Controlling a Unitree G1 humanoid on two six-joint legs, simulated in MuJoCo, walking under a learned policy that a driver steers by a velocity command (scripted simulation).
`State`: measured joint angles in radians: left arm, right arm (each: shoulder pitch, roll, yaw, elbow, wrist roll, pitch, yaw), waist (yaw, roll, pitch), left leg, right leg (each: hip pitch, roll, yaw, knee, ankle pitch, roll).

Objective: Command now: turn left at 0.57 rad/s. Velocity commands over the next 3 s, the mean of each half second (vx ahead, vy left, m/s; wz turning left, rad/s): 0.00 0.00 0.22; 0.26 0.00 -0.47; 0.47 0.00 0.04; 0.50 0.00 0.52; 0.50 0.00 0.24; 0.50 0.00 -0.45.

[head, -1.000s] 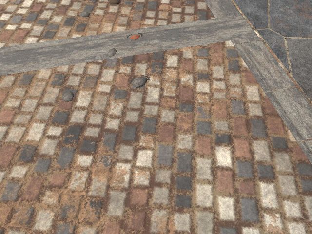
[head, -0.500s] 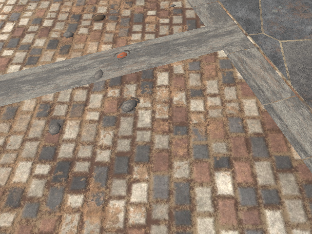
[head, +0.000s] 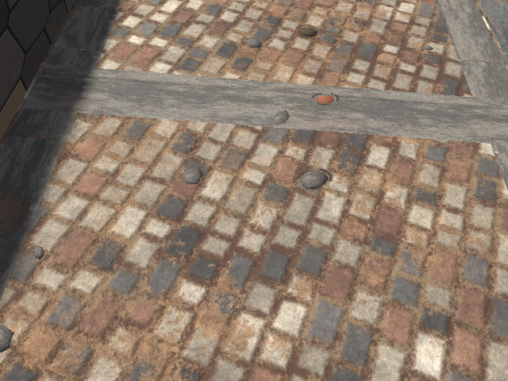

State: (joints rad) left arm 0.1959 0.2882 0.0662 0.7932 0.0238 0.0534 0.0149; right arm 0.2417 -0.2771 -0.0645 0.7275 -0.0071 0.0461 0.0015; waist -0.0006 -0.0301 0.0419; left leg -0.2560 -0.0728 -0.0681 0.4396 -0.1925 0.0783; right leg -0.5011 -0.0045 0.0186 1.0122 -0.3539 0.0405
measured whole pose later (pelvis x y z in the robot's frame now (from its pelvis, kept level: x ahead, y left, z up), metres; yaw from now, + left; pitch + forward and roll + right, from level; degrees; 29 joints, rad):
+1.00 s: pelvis +0.06 -0.05 -0.01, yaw -13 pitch +1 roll +0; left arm 0.12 0.30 0.07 0.76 0.04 0.03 -0.09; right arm 0.41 -0.26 -0.04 0.88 -0.03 -0.07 -0.01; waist -0.07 -0.03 0.02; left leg 0.09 0.00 0.13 0.21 -0.33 0.01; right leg -0.61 -0.04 0.00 0.85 -0.18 -0.01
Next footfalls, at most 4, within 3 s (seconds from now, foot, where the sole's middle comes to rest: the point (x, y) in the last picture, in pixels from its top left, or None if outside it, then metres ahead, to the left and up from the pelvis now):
0.26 right None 0.05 -0.12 -0.78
0.64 left None -0.01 0.08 -0.78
1.12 right None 0.23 -0.22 -0.78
1.66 left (300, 349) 0.56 -0.14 -0.78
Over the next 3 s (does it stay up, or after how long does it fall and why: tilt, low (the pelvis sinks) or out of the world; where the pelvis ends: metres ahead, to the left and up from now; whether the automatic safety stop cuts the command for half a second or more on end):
stays up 1.09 -0.12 0.00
